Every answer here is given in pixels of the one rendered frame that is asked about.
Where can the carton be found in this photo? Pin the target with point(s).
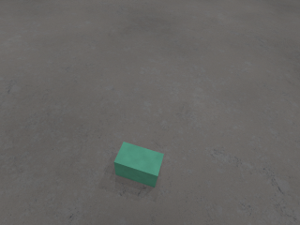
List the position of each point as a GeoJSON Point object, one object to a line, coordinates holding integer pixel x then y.
{"type": "Point", "coordinates": [138, 164]}

